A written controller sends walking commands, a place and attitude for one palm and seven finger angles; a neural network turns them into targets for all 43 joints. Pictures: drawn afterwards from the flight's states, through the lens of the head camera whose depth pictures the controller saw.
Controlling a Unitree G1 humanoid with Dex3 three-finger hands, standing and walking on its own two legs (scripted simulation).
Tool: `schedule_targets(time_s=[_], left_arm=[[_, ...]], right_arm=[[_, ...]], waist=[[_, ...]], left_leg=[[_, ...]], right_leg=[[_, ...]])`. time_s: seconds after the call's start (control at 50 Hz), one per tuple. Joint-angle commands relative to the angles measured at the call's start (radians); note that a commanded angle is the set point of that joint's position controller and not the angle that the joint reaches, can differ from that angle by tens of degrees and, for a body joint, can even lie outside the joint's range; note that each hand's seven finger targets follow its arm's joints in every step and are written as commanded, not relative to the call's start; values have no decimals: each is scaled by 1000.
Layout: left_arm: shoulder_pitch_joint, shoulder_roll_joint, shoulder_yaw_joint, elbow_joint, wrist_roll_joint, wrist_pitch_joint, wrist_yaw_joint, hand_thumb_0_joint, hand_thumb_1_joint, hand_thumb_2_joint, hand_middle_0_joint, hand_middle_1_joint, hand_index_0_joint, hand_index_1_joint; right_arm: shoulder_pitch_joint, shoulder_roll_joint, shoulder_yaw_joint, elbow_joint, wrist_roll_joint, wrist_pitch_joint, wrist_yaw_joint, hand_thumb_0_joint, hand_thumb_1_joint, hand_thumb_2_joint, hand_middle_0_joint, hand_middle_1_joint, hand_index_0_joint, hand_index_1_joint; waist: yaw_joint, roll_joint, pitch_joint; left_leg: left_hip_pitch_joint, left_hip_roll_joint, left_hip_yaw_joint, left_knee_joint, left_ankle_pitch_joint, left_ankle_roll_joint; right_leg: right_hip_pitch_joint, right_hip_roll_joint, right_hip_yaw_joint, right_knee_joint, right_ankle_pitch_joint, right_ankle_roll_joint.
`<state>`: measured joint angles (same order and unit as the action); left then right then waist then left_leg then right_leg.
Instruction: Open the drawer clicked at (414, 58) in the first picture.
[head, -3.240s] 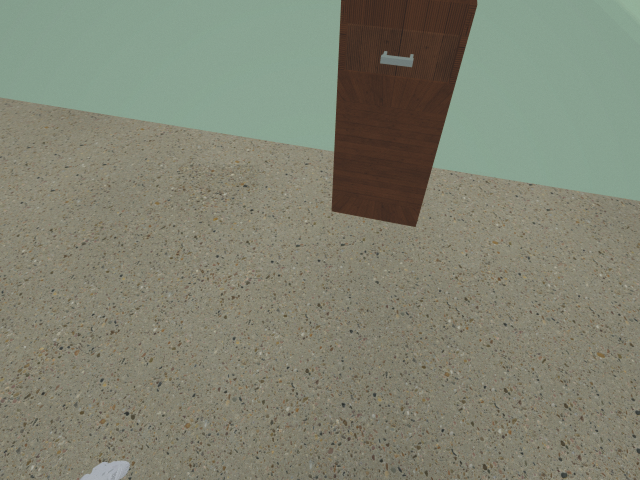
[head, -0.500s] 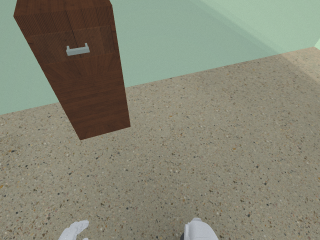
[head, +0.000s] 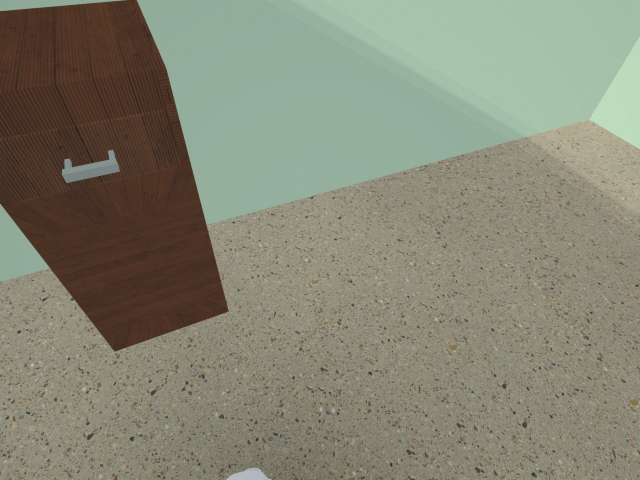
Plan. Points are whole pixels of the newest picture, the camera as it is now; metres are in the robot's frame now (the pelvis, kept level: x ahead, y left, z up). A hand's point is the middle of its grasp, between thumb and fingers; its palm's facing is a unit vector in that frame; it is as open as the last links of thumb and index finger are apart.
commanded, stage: turn to face it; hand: left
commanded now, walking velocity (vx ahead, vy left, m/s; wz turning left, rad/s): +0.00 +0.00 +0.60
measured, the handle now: (90, 164) +0.69 +0.51 -0.03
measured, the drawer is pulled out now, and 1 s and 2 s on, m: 0.00 0.00 0.00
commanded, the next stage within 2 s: take the last steps up to it in 0.68 s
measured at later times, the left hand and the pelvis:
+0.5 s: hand out of the picture +0.05 +0.22 -0.16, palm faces +0.25 -0.93 -0.26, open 7.4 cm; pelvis +0.02 +0.00 +0.00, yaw +13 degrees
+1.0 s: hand out of the picture -0.08 +0.17 -0.18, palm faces +0.46 -0.87 -0.21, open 7.3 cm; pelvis +0.01 +0.00 -0.01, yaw +24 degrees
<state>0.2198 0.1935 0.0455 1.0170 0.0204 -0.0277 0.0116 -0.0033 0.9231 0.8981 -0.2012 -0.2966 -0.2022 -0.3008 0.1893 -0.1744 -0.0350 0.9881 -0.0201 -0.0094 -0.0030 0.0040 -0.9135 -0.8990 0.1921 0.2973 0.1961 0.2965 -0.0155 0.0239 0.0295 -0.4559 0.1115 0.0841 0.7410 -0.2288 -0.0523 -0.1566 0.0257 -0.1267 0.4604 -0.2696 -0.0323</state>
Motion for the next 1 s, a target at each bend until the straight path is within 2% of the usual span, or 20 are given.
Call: schedule_targets(time_s=[0.0, 0.04, 0.06, 0.14, 0.18, 0.38, 0.48, 0.5, 0.52, 0.54, 0.56, 0.6, 0.64, 0.76, 0.8, 0.88, 0.9, 0.92, 0.94, 0.98], left_arm=[[60, 112, 22, -33, -8, 11, 18, 0, 900, 900, -200, -300, -200, -300], [104, 63, 14, -64, -14, 27, 15, 0, 900, 900, -200, -300, -200, -300], [54, 81, 17, -73, -6, 32, 21, 0, 900, 900, -200, -300, -200, -300], [21, 92, 37, -76, -1, 32, 3, 0, 900, 900, -200, -300, -200, -300], [41, 85, 39, -74, -2, 42, 5, 0, 900, 900, -200, -300, -200, -300], [7, 76, 43, -126, -4, 56, 13, 0, 900, 900, -200, -300, -200, -300], [150, 88, 43, -105, -11, 51, 19, 0, 900, 900, -200, -300, -200, -300], [188, 122, 49, -99, -4, 45, 23, 0, 900, 900, -200, -300, -200, -300], [179, 216, 65, -118, 15, 36, 31, 0, 900, 900, -200, -300, -200, -300], [73, 261, 60, -161, 9, 44, 31, 0, 900, 900, -200, -300, -200, -300], [6, 231, 63, -183, 2, 35, 36, 0, 900, 900, -200, -300, -200, -300], [-78, 160, 37, -185, 3, 24, 28, 0, 900, 900, -200, -300, -200, -300], [-42, 136, 31, -172, 3, 15, 27, 0, 900, 900, -200, -300, -200, -300], [118, 181, 36, -99, 13, 16, 23, 0, 900, 900, -200, -300, -200, -300], [148, 192, 41, -74, 14, 13, 20, 0, 900, 900, -200, -300, -200, -300], [115, 189, 39, -41, 6, 11, 8, 0, 900, 900, -200, -300, -200, -300], [99, 159, 31, -44, -3, 14, 3, 0, 900, 900, -200, -300, -200, -300], [93, 100, 20, -62, -7, 17, -6, 0, 900, 900, -200, -300, -200, -300], [25, 61, 2, -94, 2, 14, -10, 0, 900, 900, -200, -300, -200, -300], [-74, 80, 12, -99, 9, 15, -15, 0, 900, 900, -200, -300, -200, -300]], right_arm=[[114, -107, -14, -1, 1, -7, 6, 0, -900, -900, 200, 300, 200, 300], [154, -232, -38, -21, -7, 5, 1, 0, -900, -900, 200, 300, 200, 300], [163, -226, -40, -14, -10, 7, -11, 0, -900, -900, 200, 300, 200, 300], [36, -184, -40, -67, -3, 4, -15, 0, -900, -900, 200, 300, 200, 300], [31, -186, -46, -75, 0, 4, -13, 0, -900, -900, 200, 300, 200, 300], [45, -218, -77, -92, -7, 30, -5, 0, -900, -900, 200, 300, 200, 300], [-10, -211, -85, -120, -5, 44, 3, 0, -900, -900, 200, 300, 200, 300], [-16, -180, -84, -127, 2, 48, 8, 0, -900, -900, 200, 300, 200, 300], [4, -105, -74, -146, 11, 48, 11, 0, -900, -900, 200, 300, 200, 300], [-1, -124, -77, -159, -2, 49, 9, 0, -900, -900, 200, 300, 200, 300], [-17, -153, -83, -147, -8, 62, 11, 0, -900, -900, 200, 300, 200, 300], [27, -134, -78, -102, -6, 67, 22, 0, -900, -900, 200, 300, 200, 300], [55, -118, -69, -85, -1, 62, 22, 0, -900, -900, 200, 300, 200, 300], [-75, -94, -44, -100, 5, 57, 13, 0, -900, -900, 200, 300, 200, 300], [-82, -84, -31, -98, 6, 46, 14, 0, -900, -900, 200, 300, 200, 300], [27, -88, -22, -50, 0, 12, 12, 0, -900, -900, 200, 300, 200, 300], [79, -123, -27, -26, 0, 0, 9, 0, -900, -900, 200, 300, 200, 300], [146, -202, -44, -6, -8, -7, 2, 0, -900, -900, 200, 300, 200, 300], [206, -268, -56, 6, -9, -1, -1, 0, -900, -900, 200, 300, 200, 300], [212, -220, -46, 31, -13, -10, -20, 0, -900, -900, 200, 300, 200, 300]], waist=[[0, -6, -21], [-3, 304, -30], [-28, 275, -50], [11, 73, -74], [9, 81, -106], [-19, 126, -88], [46, 107, -106], [61, 19, -95], [58, -254, -69], [42, -277, -6], [22, -275, 14], [-31, -155, 81], [-24, -163, 45], [63, -200, 0], [79, -237, -39], [28, -219, -55], [2, -112, -59], [-29, 124, -78], [-63, 243, -31], [-76, 226, 84]], left_leg=[[297, 12, -56, -237, 247, 32], [330, 284, -440, -402, 440, 214], [295, 279, -516, -471, 322, 250], [246, 164, -352, -465, 165, 222], [255, 137, -322, -468, 143, 216], [207, 112, -437, -480, -35, 228], [72, 34, -422, -448, -75, 161], [-28, -34, -353, -344, -134, 106], [-206, -166, -191, -71, -230, 32], [-199, -178, -132, 166, -289, 16], [-143, -133, -167, 294, -263, 31], [-119, -102, -132, 428, -135, 21], [-123, -93, -98, 428, -103, 3], [-41, -85, -41, 162, -224, -15], [10, -91, -17, 44, -230, -4], [267, -105, 39, -281, -100, 28], [413, -65, -8, -382, -54, 46], [552, 126, -253, -418, -53, 119], [549, 278, -430, -503, -95, 206], [443, 267, -441, -553, -111, 251]], right_leg=[[-125, -230, 57, 38, 168, -17], [-281, -72, -27, 387, -353, 78], [-308, -61, 56, 550, -390, 78], [-352, -109, 119, 646, -180, 84], [-331, -108, 115, 615, -150, 94], [-261, -68, 111, 392, -181, 92], [23, -32, 80, 23, -56, 60], [122, -105, 140, -129, -48, 33], [157, -369, 451, -276, -227, -62], [-31, -523, 509, -313, -198, -130], [-148, -474, 470, -306, -169, -114], [-187, -344, 259, -233, 13, -75], [-94, -316, 168, -176, 215, -66], [60, -352, 154, -100, 476, -106], [105, -353, 168, -102, 431, -101], [-8, -304, 129, -66, 86, -46], [-123, -259, 78, 11, -21, -3], [-313, -158, -12, 192, -150, 52], [-461, -100, -40, 375, -311, 73], [-543, -130, 66, 574, -257, 59]])
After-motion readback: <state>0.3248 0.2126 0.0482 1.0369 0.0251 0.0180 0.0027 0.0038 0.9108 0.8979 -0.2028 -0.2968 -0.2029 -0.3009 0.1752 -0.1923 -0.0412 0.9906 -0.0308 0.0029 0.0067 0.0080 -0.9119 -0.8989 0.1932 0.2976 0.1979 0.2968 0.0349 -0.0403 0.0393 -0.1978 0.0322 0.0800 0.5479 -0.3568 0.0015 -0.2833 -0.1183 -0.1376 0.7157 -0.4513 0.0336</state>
